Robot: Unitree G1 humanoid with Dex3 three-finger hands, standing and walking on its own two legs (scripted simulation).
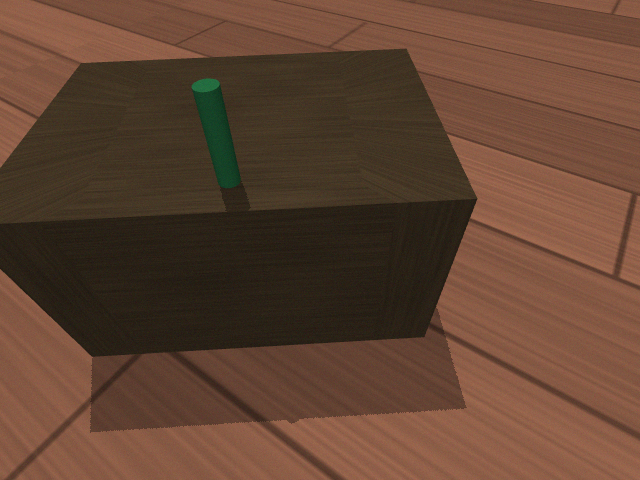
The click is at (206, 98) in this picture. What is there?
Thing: slim round
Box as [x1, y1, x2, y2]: [192, 79, 240, 187]
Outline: 201,79 192,84 192,90 218,183 223,187 232,187 240,181 240,177 219,82 215,79
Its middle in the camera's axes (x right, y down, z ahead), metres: -0.21 -0.22 +0.84
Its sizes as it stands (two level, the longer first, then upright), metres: 0.054 0.054 0.237
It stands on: a support 0.65 m high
